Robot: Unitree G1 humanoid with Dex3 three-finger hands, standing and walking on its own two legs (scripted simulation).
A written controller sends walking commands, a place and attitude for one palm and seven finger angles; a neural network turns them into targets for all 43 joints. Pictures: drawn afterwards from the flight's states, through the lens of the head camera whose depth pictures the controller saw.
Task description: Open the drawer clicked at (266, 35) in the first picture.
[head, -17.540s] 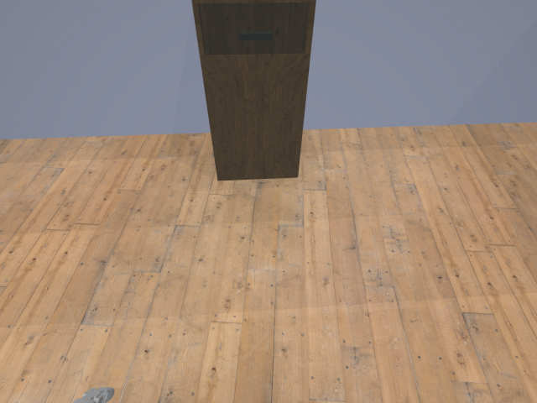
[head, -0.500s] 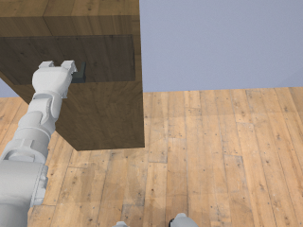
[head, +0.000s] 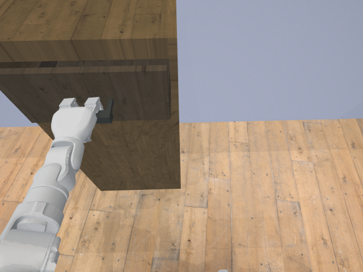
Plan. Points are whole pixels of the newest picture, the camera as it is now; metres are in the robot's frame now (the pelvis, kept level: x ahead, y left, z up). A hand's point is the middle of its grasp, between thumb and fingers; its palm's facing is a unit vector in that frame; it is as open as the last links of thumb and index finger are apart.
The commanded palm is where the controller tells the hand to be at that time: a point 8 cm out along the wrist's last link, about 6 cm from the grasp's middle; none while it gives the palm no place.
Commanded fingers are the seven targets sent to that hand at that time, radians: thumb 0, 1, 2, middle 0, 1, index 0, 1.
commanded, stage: pull the drawer open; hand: left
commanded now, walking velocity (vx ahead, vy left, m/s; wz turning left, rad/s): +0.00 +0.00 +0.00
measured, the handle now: (87, 110) +0.49 +0.24 +0.04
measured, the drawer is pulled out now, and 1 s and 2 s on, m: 0.04 0.17 0.28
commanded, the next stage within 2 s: none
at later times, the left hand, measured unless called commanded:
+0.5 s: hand (79, 161) +0.35 +0.24 +0.02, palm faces -0.02 -0.03 -1.00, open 5.9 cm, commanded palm +0.32 +0.23 +0.07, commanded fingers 0.00 0.90 0.90 -0.40 -1.35 -0.40 -1.35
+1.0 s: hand (72, 187) +0.29 +0.23 +0.02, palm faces -0.01 -0.04 -1.00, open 5.9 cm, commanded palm +0.26 +0.23 +0.07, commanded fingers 0.00 0.90 0.90 -0.40 -1.35 -0.40 -1.35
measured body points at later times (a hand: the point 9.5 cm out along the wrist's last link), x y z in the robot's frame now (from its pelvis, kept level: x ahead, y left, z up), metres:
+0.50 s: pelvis -0.01 -0.01 +0.01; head +0.05 -0.02 +0.45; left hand +0.35 +0.23 +0.07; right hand +0.12 -0.27 -0.12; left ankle -0.05 +0.10 -0.71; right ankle -0.01 -0.14 -0.71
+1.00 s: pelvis -0.02 -0.02 +0.01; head +0.03 -0.04 +0.45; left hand +0.29 +0.23 +0.07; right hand +0.14 -0.27 -0.11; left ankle -0.05 +0.10 -0.71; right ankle -0.01 -0.14 -0.71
